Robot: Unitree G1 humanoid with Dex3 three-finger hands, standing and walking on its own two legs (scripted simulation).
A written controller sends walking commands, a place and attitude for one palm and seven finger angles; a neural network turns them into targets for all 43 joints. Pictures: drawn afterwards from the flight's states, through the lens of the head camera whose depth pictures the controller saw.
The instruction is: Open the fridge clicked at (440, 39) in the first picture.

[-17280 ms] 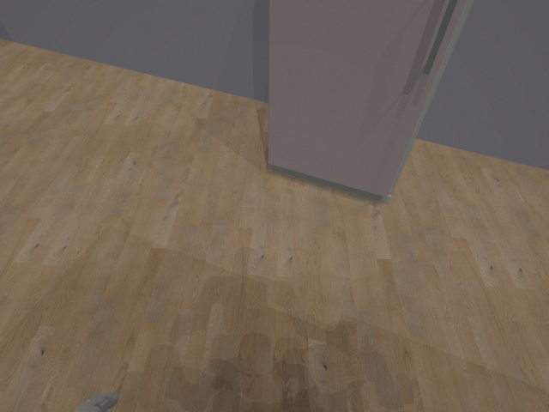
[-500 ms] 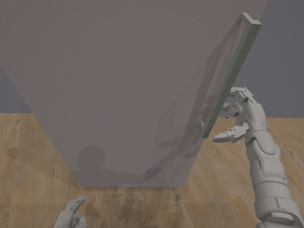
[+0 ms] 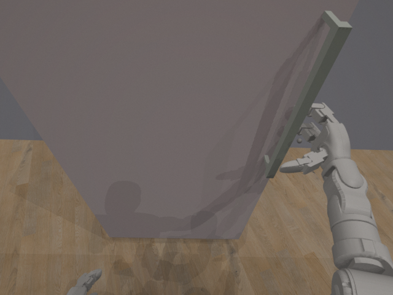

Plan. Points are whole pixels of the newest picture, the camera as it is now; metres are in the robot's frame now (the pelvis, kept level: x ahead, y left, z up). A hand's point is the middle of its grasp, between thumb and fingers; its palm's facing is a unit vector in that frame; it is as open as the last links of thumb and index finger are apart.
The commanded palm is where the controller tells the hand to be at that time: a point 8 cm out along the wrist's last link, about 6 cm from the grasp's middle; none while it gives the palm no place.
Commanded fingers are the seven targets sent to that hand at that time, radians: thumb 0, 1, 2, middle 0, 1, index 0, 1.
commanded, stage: feel for the door with the fingertips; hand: right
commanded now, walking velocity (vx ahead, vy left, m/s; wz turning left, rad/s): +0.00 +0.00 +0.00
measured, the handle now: (291, 115) +0.45 -0.14 +0.16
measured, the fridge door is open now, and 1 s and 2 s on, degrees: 0 0 0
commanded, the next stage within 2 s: slide the fingers in behind the handle in 0.10 s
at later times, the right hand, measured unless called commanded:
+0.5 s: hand (300, 145) +0.39 -0.16 +0.13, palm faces -0.06 +1.00 +0.00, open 14.0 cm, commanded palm +0.37 -0.21 +0.13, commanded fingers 0.00 0.50 -0.30 0.30 1.20 0.30 1.20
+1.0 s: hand (291, 145) +0.39 -0.14 +0.12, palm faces -0.09 +1.00 +0.00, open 14.0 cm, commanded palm +0.37 -0.19 +0.13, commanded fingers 0.00 0.50 -0.30 0.30 1.20 0.30 1.20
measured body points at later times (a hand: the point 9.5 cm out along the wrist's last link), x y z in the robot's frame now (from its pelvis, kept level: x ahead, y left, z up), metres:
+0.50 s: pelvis +0.00 +0.00 +0.00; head +0.01 +0.01 +0.45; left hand +0.11 +0.25 -0.11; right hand +0.39 -0.21 +0.13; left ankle +0.00 +0.10 -0.73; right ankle -0.01 -0.11 -0.73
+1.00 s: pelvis +0.00 +0.00 +0.00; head +0.01 +0.01 +0.45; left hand +0.12 +0.24 -0.10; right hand +0.39 -0.19 +0.13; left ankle +0.00 +0.10 -0.73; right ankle -0.01 -0.11 -0.73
